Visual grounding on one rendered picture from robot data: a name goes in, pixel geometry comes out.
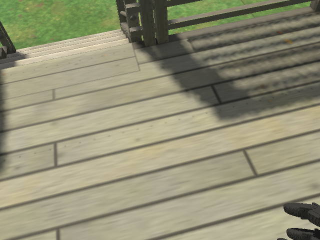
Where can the right robot hand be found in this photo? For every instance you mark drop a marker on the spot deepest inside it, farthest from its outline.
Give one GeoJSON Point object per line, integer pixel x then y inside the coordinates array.
{"type": "Point", "coordinates": [305, 211]}

